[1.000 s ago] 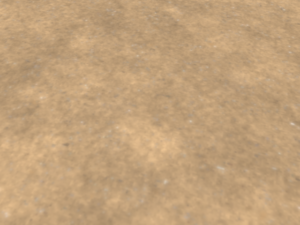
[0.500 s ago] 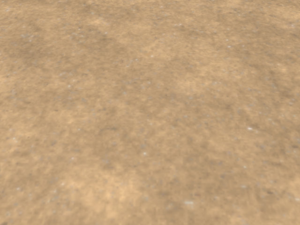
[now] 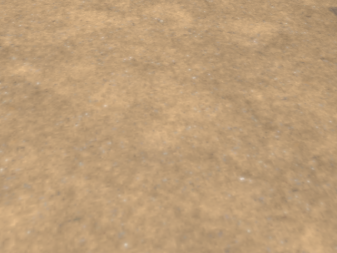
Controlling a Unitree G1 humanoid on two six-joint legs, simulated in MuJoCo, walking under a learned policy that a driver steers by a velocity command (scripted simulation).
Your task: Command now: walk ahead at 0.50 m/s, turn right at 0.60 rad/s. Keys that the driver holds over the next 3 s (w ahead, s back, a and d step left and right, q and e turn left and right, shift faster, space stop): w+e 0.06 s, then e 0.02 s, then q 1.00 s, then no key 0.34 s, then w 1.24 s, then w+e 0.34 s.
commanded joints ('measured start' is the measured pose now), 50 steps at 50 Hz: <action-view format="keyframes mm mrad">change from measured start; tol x32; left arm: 1 13 31 3 -68 5 15 -21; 50 -146 26 2 -101 -11 61 53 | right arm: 1 76 -102 -28 -17 15 -33 5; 50 92 -172 -79 -88 20 103 -1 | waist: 1 -11 156 -32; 17 53 -151 -474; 34 -51 -71 -107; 37 -30 376 -39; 50 -61 173 -76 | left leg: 1 138 276 -215 -251 176 113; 13 219 201 -60 -38 738 77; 18 -211 -3 -132 738 -486 -4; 35 80 15 -5 155 -147 28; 38 -14 409 -632 -215 120 228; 50 189 191 -457 -102 215 207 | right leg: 1 -172 -73 29 21 68 16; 13 113 4 -82 -643 290 1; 17 729 -493 307 -602 1325 -254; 32 148 -355 -55 -859 157 -141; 37 -143 -140 -266 -308 -265 100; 50 -160 -25 3 -225 -48 114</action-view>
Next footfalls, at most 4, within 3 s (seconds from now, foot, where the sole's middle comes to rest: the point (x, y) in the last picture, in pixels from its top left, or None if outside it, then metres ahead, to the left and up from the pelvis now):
0.30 right None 0.28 -0.12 -0.78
0.72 left None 0.19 0.09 -0.78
1.22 right None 0.24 -0.10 -0.78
1.56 left None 0.10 0.05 -0.78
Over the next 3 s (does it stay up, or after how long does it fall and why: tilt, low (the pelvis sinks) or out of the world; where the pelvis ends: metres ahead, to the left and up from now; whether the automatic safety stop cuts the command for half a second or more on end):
stays up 0.81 0.25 -0.01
